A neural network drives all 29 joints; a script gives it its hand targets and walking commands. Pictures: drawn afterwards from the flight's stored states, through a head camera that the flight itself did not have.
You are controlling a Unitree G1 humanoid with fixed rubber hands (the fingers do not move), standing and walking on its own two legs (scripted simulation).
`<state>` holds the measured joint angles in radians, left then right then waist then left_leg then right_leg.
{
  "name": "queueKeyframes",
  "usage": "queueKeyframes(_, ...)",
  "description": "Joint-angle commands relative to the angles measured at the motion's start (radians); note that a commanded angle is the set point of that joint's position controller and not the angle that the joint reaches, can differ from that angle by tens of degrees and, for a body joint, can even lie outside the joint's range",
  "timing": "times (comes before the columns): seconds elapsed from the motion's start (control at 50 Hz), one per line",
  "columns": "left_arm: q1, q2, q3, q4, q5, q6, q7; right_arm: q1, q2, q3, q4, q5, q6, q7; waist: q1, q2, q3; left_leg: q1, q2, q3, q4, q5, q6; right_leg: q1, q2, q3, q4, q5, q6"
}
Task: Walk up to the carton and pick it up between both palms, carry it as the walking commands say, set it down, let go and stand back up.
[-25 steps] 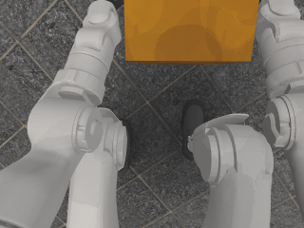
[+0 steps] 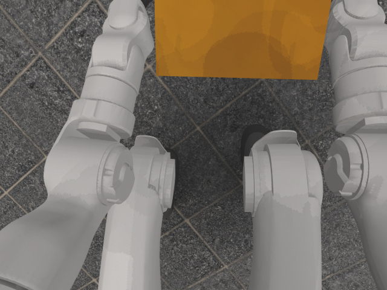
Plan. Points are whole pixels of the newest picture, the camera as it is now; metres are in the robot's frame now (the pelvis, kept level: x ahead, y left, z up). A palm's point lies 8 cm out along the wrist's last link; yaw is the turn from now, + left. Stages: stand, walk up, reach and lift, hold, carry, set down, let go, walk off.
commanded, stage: reach and lift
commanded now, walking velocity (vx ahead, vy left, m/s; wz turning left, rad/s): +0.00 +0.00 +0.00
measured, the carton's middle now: (231, 15) +0.52 -0.08 -0.23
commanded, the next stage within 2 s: none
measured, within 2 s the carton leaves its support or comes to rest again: neither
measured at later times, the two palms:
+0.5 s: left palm out of the picture +0.53 +0.06 -0.12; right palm out of the picture +0.53 -0.24 -0.13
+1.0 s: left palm out of the picture +0.51 +0.06 -0.06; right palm out of the picture +0.51 -0.24 -0.05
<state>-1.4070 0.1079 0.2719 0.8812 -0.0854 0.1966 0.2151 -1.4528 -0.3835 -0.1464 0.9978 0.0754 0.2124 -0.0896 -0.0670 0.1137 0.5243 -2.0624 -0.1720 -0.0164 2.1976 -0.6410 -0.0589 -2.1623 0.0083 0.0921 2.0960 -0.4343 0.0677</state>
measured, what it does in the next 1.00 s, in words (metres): rises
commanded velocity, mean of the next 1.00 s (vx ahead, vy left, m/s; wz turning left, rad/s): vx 0.00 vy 0.00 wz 0.00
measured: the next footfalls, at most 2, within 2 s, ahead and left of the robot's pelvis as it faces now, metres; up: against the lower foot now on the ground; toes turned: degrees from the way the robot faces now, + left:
none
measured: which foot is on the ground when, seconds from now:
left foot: down 0.00-1.00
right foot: down 0.00-1.00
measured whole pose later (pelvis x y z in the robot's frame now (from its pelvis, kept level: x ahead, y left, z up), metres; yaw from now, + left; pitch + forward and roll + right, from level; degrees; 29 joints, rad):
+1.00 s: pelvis -0.02 -0.01 +0.08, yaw -2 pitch +26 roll +2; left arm -1.27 0.01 0.42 0.56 0.07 0.34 0.16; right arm -1.39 -0.27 -0.29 0.74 -0.07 0.38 -0.04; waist -0.07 0.05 0.52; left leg -1.80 -0.13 -0.04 1.92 -0.58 -0.06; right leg -1.91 0.03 0.08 1.83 -0.37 0.04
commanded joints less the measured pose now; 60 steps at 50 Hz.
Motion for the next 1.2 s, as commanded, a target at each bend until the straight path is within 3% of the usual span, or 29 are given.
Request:
queueKeyframes(0.0,-0.75,-0.995,-0.457,-0.304,-0.089,-0.005,-0.276,-0.678,1.017,0.317,-0.416,0.078,-0.024,0.294,-0.121,-0.163,-1.985,0.521,-0.039,0.083,-0.248,0.287,0.03,0.864,0.069,-0.207,-0.101,0.292,-0.047)
queueKeyframes(0.06,-0.776,-0.961,-0.439,-0.263,-0.072,0.008,-0.259,-0.773,1.017,0.358,-0.431,0.097,-0.006,0.297,-0.076,-0.194,-1.987,0.504,-0.037,0.095,-0.257,0.269,0.037,0.864,0.063,-0.213,-0.116,0.268,-0.037)
queueKeyframes(0.18,-0.753,-0.882,-0.387,-0.322,0.009,0.03,-0.265,-0.673,1.095,0.321,-0.323,0.093,0.039,0.306,0.031,-0.127,-1.953,0.443,-0.025,0.147,-0.307,0.155,0.041,0.938,0.078,-0.158,-0.194,0.171,-0.035)
queueKeyframes(0.2,-0.791,-0.913,-0.401,-0.329,-0.017,0.027,-0.274,-0.651,1.141,0.324,-0.31,0.068,0.04,0.302,-0.013,-0.199,-1.989,0.445,-0.029,0.121,-0.305,0.173,0.044,0.938,0.077,-0.188,-0.166,0.205,-0.027)
queueKeyframes(0.22,-0.799,-0.901,-0.407,-0.317,-0.005,0.034,-0.278,-0.703,1.148,0.345,-0.343,0.1,0.033,0.305,0.04,-0.172,-1.96,0.47,-0.025,0.109,-0.326,0.186,0.056,0.893,0.081,-0.187,-0.167,0.2,-0.021)
queueKeyframes(0.26,-0.834,-0.87,-0.398,-0.331,0.01,0.027,-0.282,-0.618,1.155,0.306,-0.229,0.054,0.05,0.301,0.009,-0.186,-1.859,0.382,-0.017,0.121,-0.323,0.167,0.05,0.893,0.085,-0.177,-0.193,0.197,-0.024)
queueKeyframes(0.28,-0.72,-0.883,-0.354,-0.231,0.046,0.046,-0.297,-0.581,1.175,0.289,-0.189,0.034,0.06,0.304,0.053,-0.177,-1.863,0.361,-0.024,0.142,-0.321,0.131,0.047,0.909,0.087,-0.167,-0.202,0.148,-0.021)
queueKeyframes(0.3,-0.737,-0.891,-0.353,-0.259,0.051,0.045,-0.314,-0.457,1.21,0.23,-0.095,-0.013,0.076,0.3,-0.004,-0.166,-1.718,0.256,-0.015,0.136,-0.323,0.1,0.045,0.885,0.087,-0.144,-0.218,0.145,-0.032)
queueKeyframes(0.32,-0.711,-0.891,-0.345,-0.28,0.06,0.043,-0.325,-0.427,1.224,0.23,-0.086,-0.025,0.081,0.304,0.042,-0.159,-1.762,0.265,-0.017,0.139,-0.323,0.117,0.046,0.901,0.09,-0.116,-0.225,0.14,-0.04)
queueKeyframes(0.4,-0.766,-0.911,-0.42,-0.4,-0.018,0.042,-0.34,-0.504,1.194,0.288,-0.278,-0.012,0.067,0.288,-0.001,-0.175,-2.074,0.41,-0.021,0.151,-0.309,0.246,0.034,1.063,0.091,-0.124,-0.227,0.306,-0.04)
queueKeyframes(0.42,-0.694,-0.96,-0.422,-0.297,0.002,0.056,-0.343,-0.527,1.185,0.293,-0.288,0.004,0.052,0.282,0.001,-0.149,-1.992,0.374,-0.015,0.125,-0.33,0.229,0.042,0.986,0.094,-0.155,-0.206,0.309,-0.041)
queueKeyframes(0.48,-0.733,-0.983,-0.541,-0.499,-0.088,0.062,-0.33,-0.605,1.179,0.409,-0.531,0.063,0.061,0.248,-0.035,-0.178,-2.415,0.536,-0.028,0.14,-0.306,0.378,0.033,1.303,0.104,-0.144,-0.201,0.513,-0.033)
queueKeyframes(0.56,-0.805,-0.92,-0.544,-0.563,-0.106,0.082,-0.306,-0.661,1.176,0.449,-0.602,0.085,0.097,0.225,-0.042,-0.244,-2.381,0.51,-0.04,0.118,-0.34,0.321,0.045,1.321,0.104,-0.145,-0.243,0.443,-0.024)
queueKeyframes(0.58,-0.718,-0.991,-0.565,-0.51,-0.109,0.095,-0.292,-0.657,1.134,0.456,-0.646,0.094,0.081,0.223,-0.052,-0.196,-2.375,0.601,-0.036,0.105,-0.365,0.347,0.043,1.26,0.105,-0.172,-0.238,0.424,-0.026)
queueKeyframes(0.68,-0.676,-1.026,-0.533,-0.373,-0.023,0.1,-0.288,-0.475,1.132,0.33,-0.343,-0.008,0.096,0.266,-0.06,-0.109,-2.007,0.536,-0.015,0.071,-0.454,0.179,0.025,0.966,0.096,-0.183,-0.303,0.217,-0.061)
queueKeyframes(0.7,-0.61,-1.022,-0.449,-0.284,0.03,0.101,-0.291,-0.47,1.174,0.293,-0.281,-0.019,0.099,0.283,-0.032,-0.125,-1.878,0.531,-0.004,0.063,-0.477,0.138,0.034,0.852,0.091,-0.192,-0.313,0.131,-0.054)
queueKeyframes(0.76,-0.64,-1.083,-0.481,-0.308,0.036,0.098,-0.288,-0.51,1.193,0.298,-0.346,-0.005,0.079,0.31,-0.024,-0.085,-2.048,0.603,0.002,0.065,-0.487,0.195,0.024,0.918,0.104,-0.195,-0.319,0.206,-0.066)
queueKeyframes(0.78,-0.697,-1.056,-0.507,-0.403,0.008,0.094,-0.292,-0.539,1.202,0.299,-0.411,-0.004,0.079,0.309,-0.059,-0.056,-2.183,0.683,-0.019,0.068,-0.47,0.241,0.022,0.957,0.099,-0.203,-0.307,0.253,-0.062)
queueKeyframes(0.84,-0.703,-1.06,-0.456,-0.38,0.024,0.106,-0.294,-0.589,1.209,0.315,-0.372,0.02,0.094,0.321,-0.017,-0.075,-2.123,0.638,-0.019,0.082,-0.485,0.177,0.03,0.916,0.093,-0.188,-0.347,0.15,-0.06)
queueKeyframes(0.9,-0.703,-1.076,-0.544,-0.47,-0.005,0.117,-0.297,-0.519,1.207,0.339,-0.413,0.017,0.118,0.316,-0.06,-0.068,-2.291,0.719,-0.02,0.085,-0.507,0.247,0.013,1.066,0.102,-0.201,-0.355,0.26,-0.054)
queueKeyframes(0.92,-0.715,-1.029,-0.542,-0.438,0.003,0.127,-0.295,-0.538,1.196,0.335,-0.385,0.032,0.122,0.312,-0.013,-0.03,-2.288,0.687,-0.018,0.111,-0.488,0.214,0.01,1.092,0.093,-0.166,-0.358,0.226,-0.059)
queueKeyframes(0.96,-0.759,-1.028,-0.521,-0.521,-0.003,0.125,-0.312,-0.537,1.281,0.358,-0.401,0.029,0.145,0.305,-0.001,-0.075,-2.327,0.647,-0.023,0.098,-0.529,0.215,0.03,1.162,0.098,-0.168,-0.372,0.25,-0.042)
queueKeyframes(1.02,-0.775,-1.048,-0.601,-0.634,-0.071,0.144,-0.302,-0.607,1.292,0.437,-0.595,0.068,0.156,0.267,-0.047,-0.164,-2.553,0.758,-0.039,0.089,-0.515,0.294,0.05,1.326,0.119,-0.18,-0.371,0.344,-0.031)
queueKeyframes(1.04,-0.759,-1.019,-0.555,-0.59,-0.081,0.154,-0.317,-0.653,1.243,0.461,-0.651,0.084,0.162,0.252,-0.006,-0.175,-2.529,0.687,-0.04,0.118,-0.501,0.27,0.053,1.397,0.113,-0.141,-0.399,0.316,-0.028)
queueKeyframes(1.06,-0.728,-0.998,-0.558,-0.56,-0.068,0.161,-0.319,-0.625,1.267,0.452,-0.626,0.076,0.168,0.248,-0.038,-0.235,-2.438,0.664,-0.031,0.104,-0.507,0.239,0.057,1.372,0.114,-0.153,-0.411,0.297,-0.019)
queueKeyframes(1.08,-0.677,-0.996,-0.537,-0.557,-0.061,0.169,-0.317,-0.69,1.272,0.492,-0.688,0.104,0.174,0.234,0.024,-0.226,-2.485,0.646,-0.038,0.121,-0.511,0.221,0.062,1.489,0.11,-0.111,-0.42,0.272,-0.009)
queueKeyframes(1.1,-0.631,-0.989,-0.47,-0.389,-0.002,0.178,-0.329,-0.621,1.275,0.449,-0.518,0.071,0.186,0.236,0.042,-0.227,-2.241,0.486,-0.031,0.122,-0.524,0.138,0.056,1.387,0.093,-0.088,-0.448,0.162,-0.002)
queueKeyframes(1.14,-0.715,-1.0,-0.509,-0.495,-0.034,0.149,-0.352,-0.534,1.322,0.418,-0.489,0.029,0.179,0.232,-0.003,-0.254,-2.264,0.525,-0.019,0.12,-0.523,0.159,0.056,1.402,0.104,-0.093,-0.466,0.156,-0.01)
queueKeyframes(1.18,-0.644,-1.076,-0.503,-0.401,-0.011,0.16,-0.362,-0.467,1.32,0.379,-0.422,-0.004,0.17,0.244,-0.003,-0.197,-2.184,0.548,-0.015,0.085,-0.586,0.12,0.056,1.289,0.11,-0.138,-0.449,0.143,-0.031)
